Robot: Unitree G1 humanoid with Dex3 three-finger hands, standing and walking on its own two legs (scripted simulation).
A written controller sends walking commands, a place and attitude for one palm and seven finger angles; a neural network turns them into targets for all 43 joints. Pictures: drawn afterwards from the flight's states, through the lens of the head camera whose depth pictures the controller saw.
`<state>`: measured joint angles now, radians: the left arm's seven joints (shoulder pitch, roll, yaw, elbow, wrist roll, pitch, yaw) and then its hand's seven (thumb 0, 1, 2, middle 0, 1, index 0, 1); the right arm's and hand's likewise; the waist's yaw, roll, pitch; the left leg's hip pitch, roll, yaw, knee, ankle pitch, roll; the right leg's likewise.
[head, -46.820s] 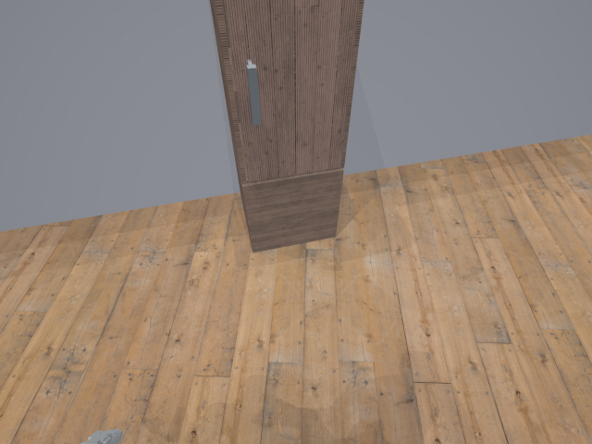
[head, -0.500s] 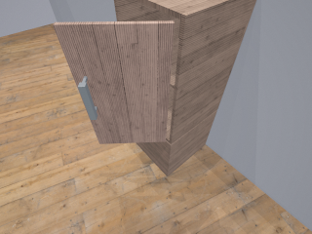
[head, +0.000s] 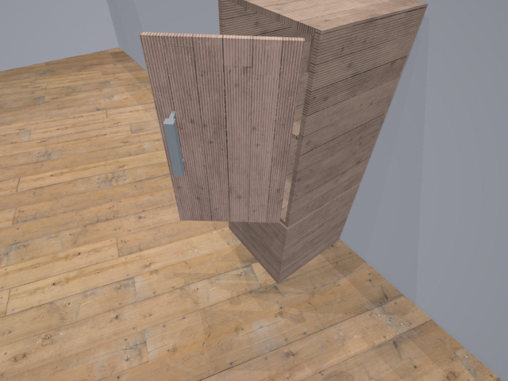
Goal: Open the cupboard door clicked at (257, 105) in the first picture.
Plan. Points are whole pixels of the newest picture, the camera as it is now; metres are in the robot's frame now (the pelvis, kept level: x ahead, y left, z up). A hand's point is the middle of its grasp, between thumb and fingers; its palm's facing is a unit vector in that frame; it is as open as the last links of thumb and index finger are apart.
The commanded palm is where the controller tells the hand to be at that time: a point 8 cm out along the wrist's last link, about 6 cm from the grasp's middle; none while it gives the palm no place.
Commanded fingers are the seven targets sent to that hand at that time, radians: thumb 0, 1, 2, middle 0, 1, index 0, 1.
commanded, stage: come to a stop and stand still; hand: left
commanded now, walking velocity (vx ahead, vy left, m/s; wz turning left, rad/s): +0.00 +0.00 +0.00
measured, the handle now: (176, 144) +0.65 +0.24 +0.00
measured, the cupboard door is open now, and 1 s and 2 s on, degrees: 52 52 52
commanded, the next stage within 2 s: look again from close up in 1.28 s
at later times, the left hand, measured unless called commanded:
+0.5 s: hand out of the picture -0.05 +0.21 -0.17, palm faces +0.08 -0.98 -0.19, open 7.3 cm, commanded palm none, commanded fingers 0.00 0.90 0.90 -0.20 -0.30 -0.20 -0.30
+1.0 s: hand out of the picture -0.09 +0.15 -0.17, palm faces +0.01 -0.99 -0.12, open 7.3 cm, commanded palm none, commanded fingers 0.00 0.90 0.90 -0.20 -0.30 -0.20 -0.30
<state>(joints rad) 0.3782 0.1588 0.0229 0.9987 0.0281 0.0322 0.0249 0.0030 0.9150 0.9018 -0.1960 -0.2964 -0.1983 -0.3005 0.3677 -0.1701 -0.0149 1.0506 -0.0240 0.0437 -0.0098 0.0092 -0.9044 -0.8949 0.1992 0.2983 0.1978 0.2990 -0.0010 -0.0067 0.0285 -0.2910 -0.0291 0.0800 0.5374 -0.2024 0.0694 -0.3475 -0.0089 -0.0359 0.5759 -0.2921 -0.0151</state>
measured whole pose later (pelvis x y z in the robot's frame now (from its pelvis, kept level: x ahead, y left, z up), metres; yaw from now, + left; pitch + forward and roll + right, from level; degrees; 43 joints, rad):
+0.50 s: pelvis -0.09 +0.03 +0.00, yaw +0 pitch -3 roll +0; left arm 0.31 0.16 0.05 0.97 0.03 0.03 0.03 0.01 0.93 0.90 -0.20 -0.30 -0.20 -0.30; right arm 0.43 -0.10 -0.01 1.09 -0.03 0.01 -0.03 0.01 -0.91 -0.89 0.20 0.30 0.20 0.30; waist -0.01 -0.03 -0.04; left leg -0.16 -0.05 0.10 0.51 -0.31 0.09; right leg -0.36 -0.01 0.02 0.79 -0.37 -0.01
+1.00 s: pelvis -0.06 +0.01 +0.00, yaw -2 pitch +0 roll +0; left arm 0.37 0.08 0.00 1.08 0.02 -0.02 0.03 0.00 0.92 0.90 -0.20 -0.30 -0.20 -0.30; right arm 0.32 -0.14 0.00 1.10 -0.01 -0.03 -0.04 0.01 -0.91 -0.89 0.20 0.30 0.20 0.30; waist 0.00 -0.01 0.02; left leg -0.17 -0.01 0.13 0.52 -0.35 0.05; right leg -0.18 0.02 0.01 0.53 -0.34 -0.02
